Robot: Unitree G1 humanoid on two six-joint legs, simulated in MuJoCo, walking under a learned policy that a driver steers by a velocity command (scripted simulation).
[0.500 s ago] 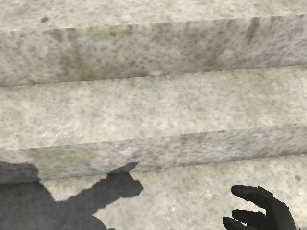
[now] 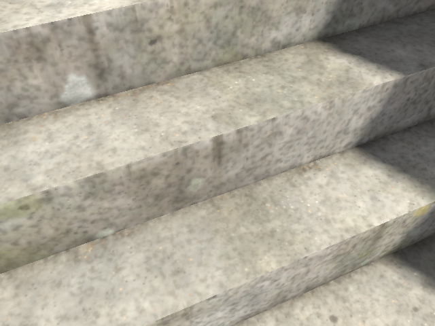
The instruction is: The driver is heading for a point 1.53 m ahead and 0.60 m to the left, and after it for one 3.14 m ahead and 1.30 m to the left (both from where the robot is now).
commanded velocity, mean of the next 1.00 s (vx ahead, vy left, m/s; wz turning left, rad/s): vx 0.49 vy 0.00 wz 0.48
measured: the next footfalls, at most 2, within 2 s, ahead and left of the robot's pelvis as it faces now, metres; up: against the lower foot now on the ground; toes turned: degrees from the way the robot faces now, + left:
left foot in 0.42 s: +0.27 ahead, +0.07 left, +0.21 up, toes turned +15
right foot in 0.90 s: +0.58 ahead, +0.00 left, +0.41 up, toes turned +23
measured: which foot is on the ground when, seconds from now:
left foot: up 0.00-0.40, down 0.42-0.90, up 0.92-1.00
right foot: down 0.00-0.44, up 0.46-0.88, down 0.90-1.00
